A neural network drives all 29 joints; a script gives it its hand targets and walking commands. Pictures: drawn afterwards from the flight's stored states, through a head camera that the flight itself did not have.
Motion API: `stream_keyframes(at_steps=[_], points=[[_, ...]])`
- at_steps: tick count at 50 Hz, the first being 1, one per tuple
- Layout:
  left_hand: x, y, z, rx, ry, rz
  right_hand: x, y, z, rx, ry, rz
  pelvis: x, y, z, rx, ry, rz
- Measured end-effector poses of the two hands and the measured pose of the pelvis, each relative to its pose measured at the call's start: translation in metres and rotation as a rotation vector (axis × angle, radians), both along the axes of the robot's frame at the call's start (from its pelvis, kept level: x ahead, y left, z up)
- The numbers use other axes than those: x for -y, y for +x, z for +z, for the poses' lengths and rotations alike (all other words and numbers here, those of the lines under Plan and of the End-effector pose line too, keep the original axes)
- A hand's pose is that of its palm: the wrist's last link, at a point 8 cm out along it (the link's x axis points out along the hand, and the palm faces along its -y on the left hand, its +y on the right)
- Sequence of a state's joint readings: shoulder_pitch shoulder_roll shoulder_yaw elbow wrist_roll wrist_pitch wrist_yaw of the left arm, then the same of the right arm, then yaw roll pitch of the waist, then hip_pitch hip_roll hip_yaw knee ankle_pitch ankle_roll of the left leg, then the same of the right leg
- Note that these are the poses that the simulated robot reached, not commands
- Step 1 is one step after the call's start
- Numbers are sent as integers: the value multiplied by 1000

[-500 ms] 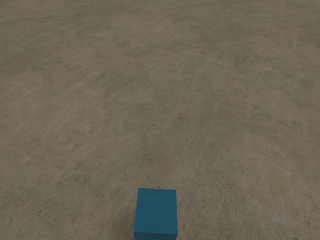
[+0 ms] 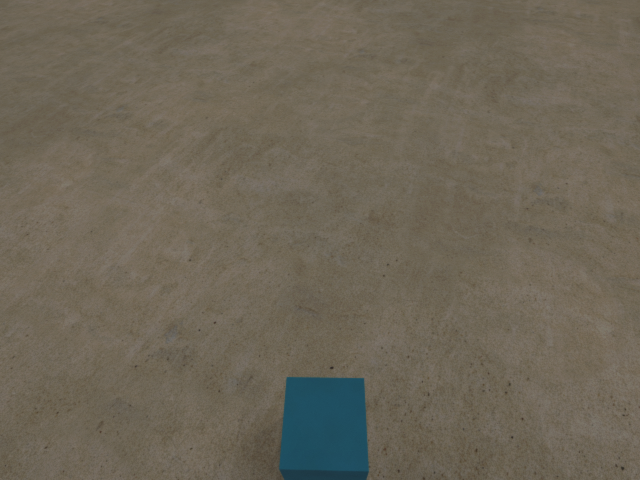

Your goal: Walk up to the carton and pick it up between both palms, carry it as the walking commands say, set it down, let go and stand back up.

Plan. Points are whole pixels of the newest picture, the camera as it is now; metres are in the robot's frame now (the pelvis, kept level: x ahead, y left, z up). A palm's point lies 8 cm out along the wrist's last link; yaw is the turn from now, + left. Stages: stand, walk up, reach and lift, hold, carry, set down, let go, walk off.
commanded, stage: walk up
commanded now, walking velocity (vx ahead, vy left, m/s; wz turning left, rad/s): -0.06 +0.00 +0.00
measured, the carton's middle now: (325, 435) +0.36 +0.02 -0.64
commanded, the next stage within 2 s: none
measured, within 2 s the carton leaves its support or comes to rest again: neither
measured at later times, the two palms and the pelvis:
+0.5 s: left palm out of the picture +0.00 +0.23 -0.14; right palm out of the picture +0.02 -0.22 -0.14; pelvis -0.02 +0.00 +0.00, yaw +1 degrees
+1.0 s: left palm out of the picture -0.05 +0.22 -0.14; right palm out of the picture -0.05 -0.22 -0.14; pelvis -0.05 +0.00 +0.01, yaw +1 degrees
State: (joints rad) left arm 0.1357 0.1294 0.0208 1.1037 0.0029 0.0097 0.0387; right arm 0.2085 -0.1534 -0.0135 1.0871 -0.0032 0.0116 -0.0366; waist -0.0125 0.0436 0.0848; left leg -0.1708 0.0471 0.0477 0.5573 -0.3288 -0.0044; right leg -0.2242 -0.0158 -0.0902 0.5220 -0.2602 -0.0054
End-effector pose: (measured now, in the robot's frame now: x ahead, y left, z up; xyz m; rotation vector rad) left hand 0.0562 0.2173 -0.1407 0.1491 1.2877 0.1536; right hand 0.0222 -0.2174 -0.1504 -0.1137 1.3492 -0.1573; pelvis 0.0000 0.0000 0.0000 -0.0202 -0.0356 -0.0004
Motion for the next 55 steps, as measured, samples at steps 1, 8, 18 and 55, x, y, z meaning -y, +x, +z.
stream_keyframes(at_steps=[1,8,18,55], points=[[1,1,0,-1,-7,6,0,3,3,2,-5,1,1,1,1,-2,5,-1],[-1,-2,-6,-8,-15,28,12,16,12,23,-51,9,3,-2,1,-24,17,7],[-14,-34,-12,-47,7,27,16,11,11,50,-63,22,3,-20,-4,-24,12,11],[1,-115,2,-104,-21,71,-3,-66,8,-25,9,-5,-1,-49,7,-9,16,23]])
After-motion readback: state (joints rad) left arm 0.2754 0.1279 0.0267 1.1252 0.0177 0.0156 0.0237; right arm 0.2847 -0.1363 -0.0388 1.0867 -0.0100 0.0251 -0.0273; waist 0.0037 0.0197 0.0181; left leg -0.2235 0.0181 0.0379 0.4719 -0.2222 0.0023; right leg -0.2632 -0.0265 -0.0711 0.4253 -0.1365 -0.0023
